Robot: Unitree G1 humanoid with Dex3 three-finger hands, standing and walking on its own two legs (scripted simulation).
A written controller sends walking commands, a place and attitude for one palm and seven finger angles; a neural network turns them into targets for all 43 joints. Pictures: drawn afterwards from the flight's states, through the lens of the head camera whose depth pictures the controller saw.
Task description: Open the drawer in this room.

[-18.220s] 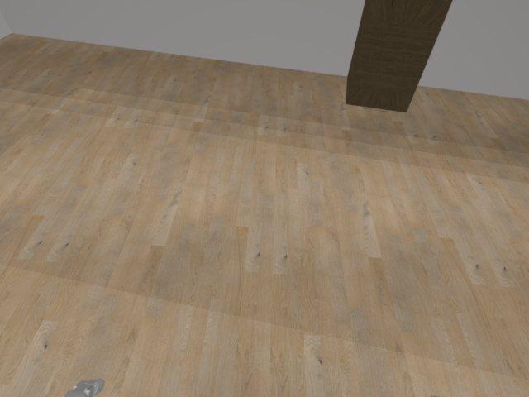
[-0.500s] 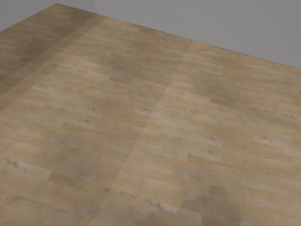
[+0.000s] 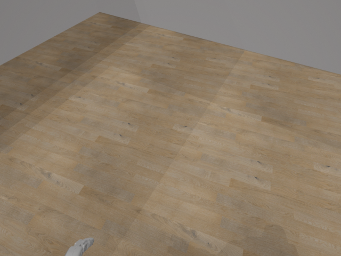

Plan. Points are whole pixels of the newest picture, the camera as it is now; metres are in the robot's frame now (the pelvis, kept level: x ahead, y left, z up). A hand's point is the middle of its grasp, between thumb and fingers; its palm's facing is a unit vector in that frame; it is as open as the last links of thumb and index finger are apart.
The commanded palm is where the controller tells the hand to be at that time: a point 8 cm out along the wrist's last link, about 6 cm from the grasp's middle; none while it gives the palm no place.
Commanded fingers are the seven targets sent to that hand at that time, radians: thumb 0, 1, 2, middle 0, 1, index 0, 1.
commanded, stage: turn or walk to find it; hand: left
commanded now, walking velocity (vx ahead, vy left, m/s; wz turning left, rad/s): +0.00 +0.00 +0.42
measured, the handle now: out of the picture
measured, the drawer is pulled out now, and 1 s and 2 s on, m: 0.00 0.00 0.00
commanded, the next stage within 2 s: stand and wait in 0.50 s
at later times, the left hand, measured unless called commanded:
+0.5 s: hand out of the picture -0.07 +0.18 -0.17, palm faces +0.32 -0.91 -0.25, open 7.4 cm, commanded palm none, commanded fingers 0.00 0.90 0.90 -0.20 -0.30 -0.20 -0.30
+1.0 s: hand out of the picture -0.07 +0.17 -0.17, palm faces +0.33 -0.92 -0.23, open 7.4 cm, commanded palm none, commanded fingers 0.00 0.90 0.90 -0.20 -0.30 -0.20 -0.30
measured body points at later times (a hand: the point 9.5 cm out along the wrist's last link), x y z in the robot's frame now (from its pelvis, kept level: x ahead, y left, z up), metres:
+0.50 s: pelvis -0.03 -0.01 +0.00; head +0.00 -0.01 +0.45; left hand -0.09 +0.23 -0.15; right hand +0.11 -0.25 -0.15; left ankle -0.09 +0.11 -0.71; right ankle -0.01 -0.11 -0.73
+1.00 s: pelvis -0.05 -0.02 +0.00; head -0.05 -0.03 +0.45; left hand -0.09 +0.22 -0.15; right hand +0.08 -0.22 -0.16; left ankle -0.09 +0.11 -0.73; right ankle -0.01 -0.12 -0.74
